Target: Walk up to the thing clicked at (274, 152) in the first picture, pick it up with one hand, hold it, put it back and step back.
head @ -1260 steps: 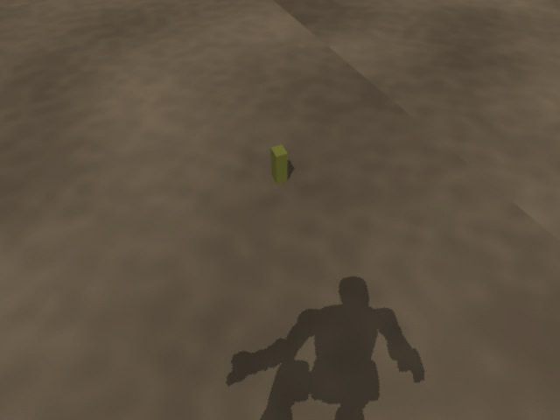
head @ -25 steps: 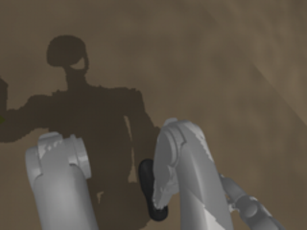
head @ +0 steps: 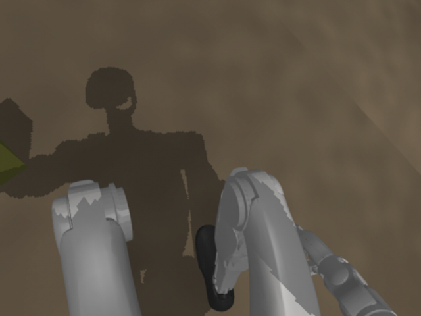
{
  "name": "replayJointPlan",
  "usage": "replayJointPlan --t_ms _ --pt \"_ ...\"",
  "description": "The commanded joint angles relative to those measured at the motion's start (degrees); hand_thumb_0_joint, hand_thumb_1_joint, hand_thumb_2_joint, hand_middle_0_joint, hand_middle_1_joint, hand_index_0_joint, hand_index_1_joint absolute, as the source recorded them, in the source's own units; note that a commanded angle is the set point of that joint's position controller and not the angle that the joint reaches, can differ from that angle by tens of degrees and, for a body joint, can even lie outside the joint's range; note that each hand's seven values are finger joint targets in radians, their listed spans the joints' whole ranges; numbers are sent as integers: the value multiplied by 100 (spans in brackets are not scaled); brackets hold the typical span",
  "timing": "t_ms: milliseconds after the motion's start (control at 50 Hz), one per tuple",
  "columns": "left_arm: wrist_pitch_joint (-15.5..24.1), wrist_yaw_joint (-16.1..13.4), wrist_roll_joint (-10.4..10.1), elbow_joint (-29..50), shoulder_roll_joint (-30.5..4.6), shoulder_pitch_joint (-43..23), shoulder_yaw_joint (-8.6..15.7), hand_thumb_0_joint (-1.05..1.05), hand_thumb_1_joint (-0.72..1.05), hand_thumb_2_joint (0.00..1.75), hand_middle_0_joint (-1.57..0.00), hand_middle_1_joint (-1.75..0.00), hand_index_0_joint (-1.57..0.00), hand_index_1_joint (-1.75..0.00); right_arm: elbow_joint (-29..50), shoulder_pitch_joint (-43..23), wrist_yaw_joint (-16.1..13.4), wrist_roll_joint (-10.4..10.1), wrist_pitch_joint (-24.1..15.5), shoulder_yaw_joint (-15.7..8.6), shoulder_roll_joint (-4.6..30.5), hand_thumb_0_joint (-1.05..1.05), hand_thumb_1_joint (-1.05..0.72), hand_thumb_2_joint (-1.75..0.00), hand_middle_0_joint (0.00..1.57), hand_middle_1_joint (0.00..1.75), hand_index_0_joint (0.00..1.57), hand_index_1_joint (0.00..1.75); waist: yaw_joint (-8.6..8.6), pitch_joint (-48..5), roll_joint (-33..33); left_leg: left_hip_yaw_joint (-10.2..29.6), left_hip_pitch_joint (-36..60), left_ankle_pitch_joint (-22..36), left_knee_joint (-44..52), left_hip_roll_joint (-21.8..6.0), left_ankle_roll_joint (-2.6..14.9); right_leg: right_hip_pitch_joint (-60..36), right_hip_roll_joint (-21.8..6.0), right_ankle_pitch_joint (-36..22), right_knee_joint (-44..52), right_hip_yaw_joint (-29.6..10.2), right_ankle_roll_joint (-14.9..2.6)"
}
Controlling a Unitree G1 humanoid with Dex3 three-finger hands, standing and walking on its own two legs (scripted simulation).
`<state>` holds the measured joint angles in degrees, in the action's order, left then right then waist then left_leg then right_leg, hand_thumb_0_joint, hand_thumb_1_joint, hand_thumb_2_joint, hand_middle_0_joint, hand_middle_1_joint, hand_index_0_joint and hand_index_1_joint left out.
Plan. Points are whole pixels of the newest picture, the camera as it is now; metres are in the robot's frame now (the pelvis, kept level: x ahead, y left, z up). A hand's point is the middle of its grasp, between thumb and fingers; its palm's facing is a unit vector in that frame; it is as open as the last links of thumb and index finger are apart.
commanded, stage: withdraw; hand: left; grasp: from the side
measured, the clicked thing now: out of the picture +0.40 +0.37 -0.20
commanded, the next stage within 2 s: rise in 0.36 s
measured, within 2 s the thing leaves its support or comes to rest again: rests again in 1.06 s
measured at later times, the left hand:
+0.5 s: hand out of the picture +0.37 +0.44 -0.08, palm faces +0.46 -0.88 -0.13, open 10.7 cm
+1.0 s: hand out of the picture +0.25 +0.39 +0.06, palm faces +0.34 -0.82 -0.47, open 16.8 cm
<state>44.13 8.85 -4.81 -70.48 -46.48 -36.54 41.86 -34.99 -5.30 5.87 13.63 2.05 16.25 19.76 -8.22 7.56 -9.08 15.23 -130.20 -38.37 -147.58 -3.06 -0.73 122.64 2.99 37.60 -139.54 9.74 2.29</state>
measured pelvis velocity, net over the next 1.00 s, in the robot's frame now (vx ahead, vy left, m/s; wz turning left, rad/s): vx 0.00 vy -0.01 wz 0.13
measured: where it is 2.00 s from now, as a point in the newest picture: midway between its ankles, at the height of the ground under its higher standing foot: (167, 297)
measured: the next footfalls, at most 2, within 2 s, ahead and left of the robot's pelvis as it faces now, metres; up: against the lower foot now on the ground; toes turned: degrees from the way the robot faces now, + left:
none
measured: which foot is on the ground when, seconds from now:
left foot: down 0.00-1.00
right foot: down 0.00-1.00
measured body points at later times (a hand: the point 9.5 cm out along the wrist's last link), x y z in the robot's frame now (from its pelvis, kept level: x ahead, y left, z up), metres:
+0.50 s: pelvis +0.00 +0.00 +0.00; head +0.22 +0.15 +0.36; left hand +0.34 +0.48 -0.07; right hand +0.15 -0.28 -0.06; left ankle +0.09 +0.13 -0.26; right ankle +0.12 -0.12 -0.26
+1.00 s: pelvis +0.00 -0.01 +0.14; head +0.19 +0.06 +0.54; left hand +0.22 +0.43 +0.09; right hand +0.24 -0.22 +0.01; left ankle +0.08 +0.13 -0.26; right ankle +0.12 -0.12 -0.26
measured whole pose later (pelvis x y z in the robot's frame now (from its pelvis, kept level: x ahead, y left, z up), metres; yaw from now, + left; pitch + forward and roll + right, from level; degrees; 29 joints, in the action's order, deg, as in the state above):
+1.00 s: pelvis +0.00 -0.01 +0.14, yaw +7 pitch +32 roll -6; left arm 5.3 3.4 -0.2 -27.0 -30.9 -6.2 24.7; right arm -32.1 1.4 1.5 -1.2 5.2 0.2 15.2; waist 0.3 -7.0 -0.6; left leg 5.6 -115.6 -35.9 -119.3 -3.4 -0.4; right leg 111.0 0.1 37.7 -116.8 3.8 0.6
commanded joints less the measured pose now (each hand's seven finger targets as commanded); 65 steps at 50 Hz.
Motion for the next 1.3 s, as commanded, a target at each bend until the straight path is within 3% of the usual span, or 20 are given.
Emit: replayJointPlan --t_ms 0,80,220,300,340,460,480,520,540,600,660,700,800,920,960,1060,1160,1220,1260,1280 --pt "508 -134 40 634 -2344 -1258 419 0 13 56 -40 -60 -47 -54 255 585 -105 93 100 -364 1798 0 -79 -86 20 30 20 30 -239 -3203 2169 -493 2127 264 1646 -156 105 -1484 201 -486 1202 477 -316" --pt "517 55 61 643 -3059 -1265 774 0 14 53 -38 -57 -45 -50 296 519 -166 116 168 -243 1957 0 -80 -87 20 30 20 30 -210 -3334 2736 -409 2601 607 1738 -215 14 -1427 185 -725 1009 531 -347" --pt "307 558 -281 547 -3244 -529 1179 0 5 55 -42 -61 -49 -55 367 627 -262 76 260 -143 2121 0 -81 -87 20 30 20 30 -116 -3507 2895 -333 2822 1306 1680 -250 13 -1712 209 -1225 940 628 -325" --pt "212 979 -510 849 -2863 -29 1062 0 2 53 -41 -60 -48 -54 223 692 -320 -11 203 -282 2128 0 -80 -86 20 30 20 30 -61 -3384 2801 -319 2789 1228 1716 -269 17 -1602 223 -1168 961 660 -328" --pt "104 1208 -564 598 -2389 386 721 0 -2 53 -41 -61 -48 -54 184 708 -334 -82 143 -340 2083 0 -80 -86 20 30 20 30 -91 -3173 2590 -330 2535 876 1751 -251 42 -1516 216 -918 1023 679 -332" --pt "-50 1482 -877 1939 -1564 848 430 0 -13 44 -32 -52 -39 -46 184 683 -325 -295 -42 -773 1952 0 -78 -87 20 30 20 30 283 -3603 2593 -460 2613 509 1945 -179 43 -1273 165 -691 1130 558 -375" --pt "-558 1187 -155 1321 -2033 1171 430 0 -21 36 -24 -44 -31 -38 113 728 -334 -556 5 -1122 1827 0 -86 -89 20 30 20 30 546 -3959 2927 -602 3140 419 2421 -162 24 -1187 96 -520 1392 381 -414" --pt "-833 1039 -210 2324 -1235 605 -164 0 -37 20 -9 -28 -15 -22 152 884 -312 -712 30 -1281 1706 0 -85 -89 20 30 20 30 362 -4090 3124 -592 3229 167 2661 -195 20 -1049 97 -462 1518 330 -418" --pt "-963 932 -174 2686 -1514 606 126 0 -45 12 -9 -20 -9 -14 161 966 -301 -781 53 -1390 1687 0 -85 -89 20 30 20 30 435 -4179 3081 -611 3220 156 2715 -177 32 -1055 75 -491 1560 309 -422" --pt "-1411 614 64 3557 -2128 455 328 0 -47 4 -8 -9 -9 -8 115 1104 -339 -934 116 -1547 1460 0 -89 -90 20 30 20 30 654 -4464 3233 -759 3360 611 2796 -129 52 -1165 34 -748 1630 96 -473" --pt "-1831 390 244 3901 -1895 241 -6 0 -42 16 -12 -13 -12 -13 182 1090 -394 -1062 162 -1680 1292 0 -90 -90 20 30 20 30 541 -4285 3288 -714 3434 194 3179 -115 87 -957 0 -463 1790 -17 -509" --pt "-2168 215 297 3661 -1595 829 -38 0 -45 13 -9 -10 -9 -10 261 1076 -432 -1152 160 -1772 1162 0 -90 -90 20 30 20 30 681 -4185 2835 -815 3291 -95 3376 -63 143 -1109 -4 -216 2100 -104 -498" --pt "-2881 -56 349 3952 -123 1775 -1017 0 -47 12 -9 -10 -9 -10 523 1093 -459 -1309 130 -2023 973 0 -89 -90 20 30 20 30 666 -4396 2135 -928 3598 -245 3929 25 166 -1493 -57 5 2935 -265 -480" --pt "-3671 -705 396 5452 2 2581 -1288 0 -49 10 -6 -7 -6 -7 911 1111 -556 -1515 145 -2123 771 0 -89 -90 20 30 20 30 785 -4914 1542 -1072 4229 11 4641 78 221 -2723 -134 -30 4023 -586 -406" --pt "-3849 -925 382 6078 -68 2780 -1218 0 -48 10 -6 -7 -6 -7 1059 1107 -632 -1575 137 -2119 700 0 -90 -90 20 30 20 30 874 -5012 1511 -1075 4626 22 4974 67 223 -3128 -150 -42 4362 -680 -403" --pt "-4277 -1345 386 6531 383 3465 -1420 0 -50 8 -6 -6 -5 -6 1168 1154 -869 -1611 42 -2083 469 0 -90 -90 20 30 20 30 870 -4950 1584 -1231 5401 376 5658 106 219 -4187 -203 -284 5169 -900 -371" --pt "-4668 -1632 430 6085 1211 4210 -1998 0 -52 7 -5 -6 -5 -6 1181 1269 -1123 -1610 -191 -2004 320 0 -90 -90 20 30 20 30 778 -4393 1487 -1234 6232 825 6492 118 195 -4914 -203 -750 5861 -802 -379" --pt "-4816 -1790 442 6544 1240 4048 -2211 0 -50 9 -6 -6 -5 -6 1165 1458 -1261 -1618 -332 -1973 268 0 -90 -90 20 30 20 30 734 -4316 1529 -1262 6822 1137 6968 117 178 -5549 -218 -1029 6377 -793 -383" --pt "-5002 -1828 441 5976 1836 4611 -2633 0 -52 7 -5 -6 -5 -6 1145 1484 -1318 -1612 -452 -1924 191 0 -90 -90 20 30 20 30 633 -3876 1306 -1311 6994 1308 7239 118 180 -5929 -211 -1209 6715 -784 -368" --pt "-5048 -1854 447 6118 1850 4541 -2705 0 -53 7 -5 -6 -5 -6 1126 1530 -1352 -1598 -500 -1927 186 0 -90 -90 20 30 20 30 640 -3787 1342 -1319 7158 1386 7400 111 174 -6079 -205 -1287 6875 -773 -366"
